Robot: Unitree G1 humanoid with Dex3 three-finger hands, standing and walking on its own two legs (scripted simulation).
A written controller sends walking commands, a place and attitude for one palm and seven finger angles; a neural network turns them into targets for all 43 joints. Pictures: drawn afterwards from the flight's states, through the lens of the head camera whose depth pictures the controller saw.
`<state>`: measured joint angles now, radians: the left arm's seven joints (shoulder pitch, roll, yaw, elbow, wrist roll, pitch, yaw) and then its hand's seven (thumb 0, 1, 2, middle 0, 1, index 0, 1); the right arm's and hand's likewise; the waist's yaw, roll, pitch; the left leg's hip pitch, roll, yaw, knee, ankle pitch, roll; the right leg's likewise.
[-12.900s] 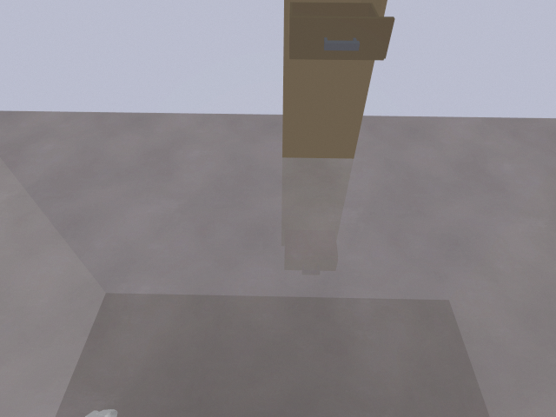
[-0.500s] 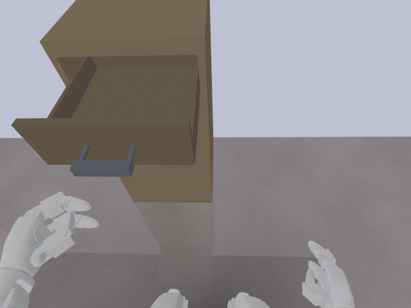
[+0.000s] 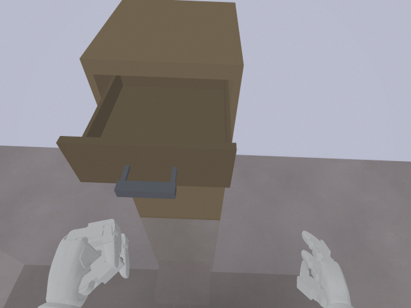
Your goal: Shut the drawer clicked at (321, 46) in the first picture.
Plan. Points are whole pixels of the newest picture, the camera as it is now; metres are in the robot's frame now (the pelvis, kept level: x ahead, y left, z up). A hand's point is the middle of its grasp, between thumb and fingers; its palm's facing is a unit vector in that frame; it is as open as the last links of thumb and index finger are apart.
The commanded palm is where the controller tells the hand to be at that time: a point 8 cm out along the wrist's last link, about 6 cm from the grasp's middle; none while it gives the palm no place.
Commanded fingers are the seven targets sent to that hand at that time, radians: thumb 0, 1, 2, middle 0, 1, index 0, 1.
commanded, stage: raise the hand and make a fist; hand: left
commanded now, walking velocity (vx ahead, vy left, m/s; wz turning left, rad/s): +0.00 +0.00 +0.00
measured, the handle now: (148, 180) +0.36 +0.16 +0.03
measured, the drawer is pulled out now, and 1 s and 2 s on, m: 0.25 0.25 0.25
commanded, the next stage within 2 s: bring the fist close to the handle in 0.64 s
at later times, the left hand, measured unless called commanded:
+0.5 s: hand (143, 256) +0.18 +0.11 +0.12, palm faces +0.03 -1.00 -0.01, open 3.3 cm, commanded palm +0.14 +0.16 +0.13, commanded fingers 0.00 0.90 0.90 -1.40 -1.60 -1.40 -1.60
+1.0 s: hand (145, 259) +0.18 +0.11 +0.09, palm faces +0.09 -0.99 -0.08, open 3.3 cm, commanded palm +0.15 +0.17 +0.10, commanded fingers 0.00 0.90 0.90 -1.40 -1.60 -1.40 -1.60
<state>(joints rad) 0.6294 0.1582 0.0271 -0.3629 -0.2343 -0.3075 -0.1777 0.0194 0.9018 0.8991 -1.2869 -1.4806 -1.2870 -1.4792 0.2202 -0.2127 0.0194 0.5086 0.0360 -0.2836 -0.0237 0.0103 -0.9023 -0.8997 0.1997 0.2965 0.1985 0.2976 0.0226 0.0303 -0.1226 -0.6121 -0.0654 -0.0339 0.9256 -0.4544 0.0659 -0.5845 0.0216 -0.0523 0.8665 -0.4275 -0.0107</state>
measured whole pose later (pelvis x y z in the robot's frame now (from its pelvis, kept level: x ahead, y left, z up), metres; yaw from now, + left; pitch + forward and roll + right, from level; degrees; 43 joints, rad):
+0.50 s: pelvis +0.01 +0.00 +0.00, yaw -1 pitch +7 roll -2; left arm 0.74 0.14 -0.13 -0.60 -0.10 -0.10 0.02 0.02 0.90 0.90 -1.40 -1.60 -1.40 -1.60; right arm 0.32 -0.23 0.05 0.41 0.03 -0.14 0.00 0.01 -0.90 -0.90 0.20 0.30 0.20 0.30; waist 0.02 0.05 -0.12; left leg -0.58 -0.07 -0.01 0.92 -0.47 0.07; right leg -0.57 0.02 -0.03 0.89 -0.45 -0.01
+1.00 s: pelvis +0.01 -0.07 +0.00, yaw +1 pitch +9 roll +0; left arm 0.64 0.20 0.13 -0.29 -0.26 -0.27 -0.18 0.02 0.90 0.90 -1.40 -1.60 -1.40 -1.60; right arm 0.24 -0.25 0.02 0.52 0.05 -0.19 -0.05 0.01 -0.90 -0.90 0.20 0.30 0.20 0.30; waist 0.02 0.04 -0.14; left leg -0.57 -0.02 -0.08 0.87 -0.45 -0.01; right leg -0.56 0.07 -0.10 0.85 -0.45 -0.09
